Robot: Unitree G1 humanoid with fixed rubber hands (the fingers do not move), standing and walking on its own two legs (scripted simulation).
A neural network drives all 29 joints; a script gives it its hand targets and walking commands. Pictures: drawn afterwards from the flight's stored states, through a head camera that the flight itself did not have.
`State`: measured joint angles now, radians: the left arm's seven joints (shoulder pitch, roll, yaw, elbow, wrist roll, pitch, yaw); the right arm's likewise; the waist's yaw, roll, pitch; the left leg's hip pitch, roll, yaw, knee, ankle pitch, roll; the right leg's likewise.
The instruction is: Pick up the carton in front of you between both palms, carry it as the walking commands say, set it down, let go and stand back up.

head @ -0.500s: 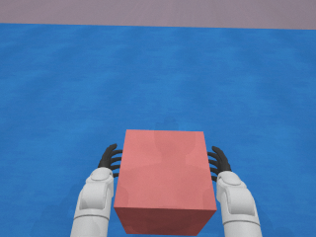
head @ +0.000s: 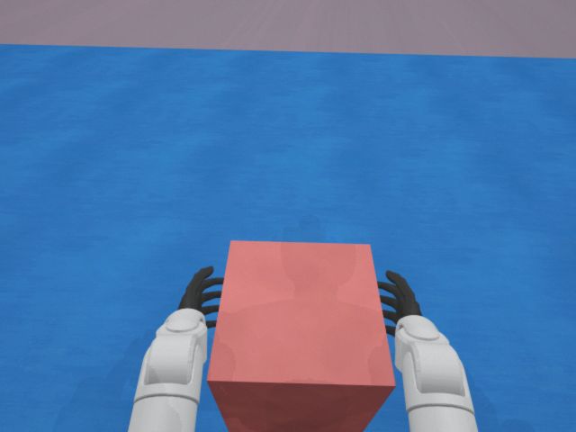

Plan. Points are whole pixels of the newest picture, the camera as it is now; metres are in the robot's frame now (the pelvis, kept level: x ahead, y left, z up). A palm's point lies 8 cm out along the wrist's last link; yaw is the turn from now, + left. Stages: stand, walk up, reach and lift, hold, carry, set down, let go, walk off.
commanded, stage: carry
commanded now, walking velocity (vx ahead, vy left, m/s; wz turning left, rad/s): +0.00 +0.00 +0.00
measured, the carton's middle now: (297, 342) +0.29 +0.00 -0.04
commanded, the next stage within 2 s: hold in 0.42 s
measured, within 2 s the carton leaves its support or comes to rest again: neither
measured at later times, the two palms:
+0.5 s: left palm (182, 325) +0.27 +0.16 +0.04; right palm (401, 329) +0.28 -0.14 +0.04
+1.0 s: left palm (184, 328) +0.29 +0.17 +0.00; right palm (380, 306) +0.33 -0.13 +0.00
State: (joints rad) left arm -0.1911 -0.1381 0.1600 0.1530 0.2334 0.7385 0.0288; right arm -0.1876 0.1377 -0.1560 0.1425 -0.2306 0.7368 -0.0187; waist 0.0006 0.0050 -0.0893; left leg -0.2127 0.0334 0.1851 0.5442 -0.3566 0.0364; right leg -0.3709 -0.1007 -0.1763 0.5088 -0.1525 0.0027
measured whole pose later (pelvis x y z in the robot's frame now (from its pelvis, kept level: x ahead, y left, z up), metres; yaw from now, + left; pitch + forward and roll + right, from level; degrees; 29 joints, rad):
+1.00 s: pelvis -0.02 -0.06 -0.01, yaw +14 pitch +0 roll +0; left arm -0.61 -0.12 0.51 0.68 0.46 0.46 -0.09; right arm -0.54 0.25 -0.51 0.50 -0.43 0.53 -0.02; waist -0.04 0.03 0.07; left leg -0.34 -0.02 -0.13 0.64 -0.32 0.00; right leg -0.39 0.05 0.05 0.59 -0.20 0.00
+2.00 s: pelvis -0.07 -0.05 -0.24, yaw +16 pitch +48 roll +2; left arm -1.08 0.02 0.32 0.80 0.18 0.25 0.11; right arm -0.94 0.02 -0.56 0.58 -0.20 0.27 -0.02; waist -0.14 0.07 -0.13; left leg -1.92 -0.16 -0.08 1.64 -0.55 -0.04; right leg -1.99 0.07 0.12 1.59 -0.43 0.08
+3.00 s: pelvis -0.09 -0.04 -0.37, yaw +16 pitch +44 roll -2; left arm -1.56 0.22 0.07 1.13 0.02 0.23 0.16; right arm -1.28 -0.13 -0.60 0.79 -0.14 0.25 0.00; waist -0.21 0.08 0.26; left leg -2.24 -0.22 -0.06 2.12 -0.64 -0.05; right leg -2.27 0.02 0.07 2.03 -0.52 0.09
